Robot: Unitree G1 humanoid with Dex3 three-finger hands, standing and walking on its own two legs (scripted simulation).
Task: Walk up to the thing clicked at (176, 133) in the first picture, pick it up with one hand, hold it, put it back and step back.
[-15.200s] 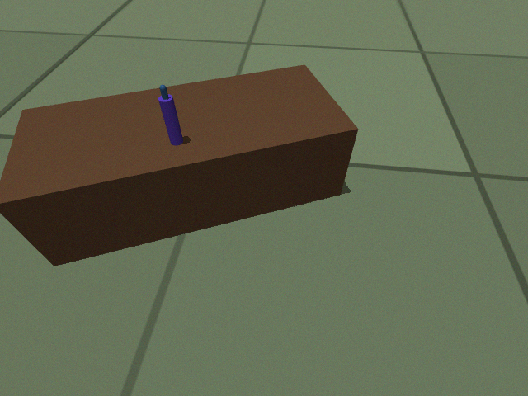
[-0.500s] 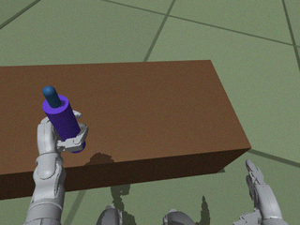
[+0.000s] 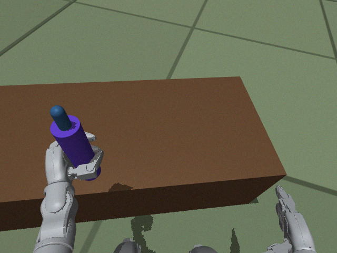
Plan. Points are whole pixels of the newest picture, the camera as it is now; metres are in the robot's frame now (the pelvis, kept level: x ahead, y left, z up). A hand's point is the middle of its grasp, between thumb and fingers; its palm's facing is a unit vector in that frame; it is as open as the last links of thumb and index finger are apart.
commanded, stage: hold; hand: left
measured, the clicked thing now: (77, 146) +0.34 +0.19 +0.07
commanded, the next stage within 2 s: none
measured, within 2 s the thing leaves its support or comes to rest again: neither
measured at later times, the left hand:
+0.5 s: hand (83, 158) +0.33 +0.18 +0.05, palm faces +0.20 -0.98 +0.00, open 6.9 cm
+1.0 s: hand (87, 162) +0.32 +0.18 +0.04, palm faces +0.20 -0.98 +0.00, open 6.9 cm
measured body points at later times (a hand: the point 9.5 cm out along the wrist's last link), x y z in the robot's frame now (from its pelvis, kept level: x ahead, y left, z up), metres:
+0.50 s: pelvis +0.00 +0.00 +0.01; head +0.05 +0.01 +0.46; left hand +0.31 +0.23 +0.06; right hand +0.16 -0.26 -0.01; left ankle +0.04 +0.12 -0.68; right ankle -0.02 -0.14 -0.68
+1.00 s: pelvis +0.00 +0.00 +0.01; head +0.04 +0.01 +0.46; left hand +0.30 +0.23 +0.05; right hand +0.15 -0.26 -0.02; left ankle +0.04 +0.12 -0.68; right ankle -0.02 -0.14 -0.68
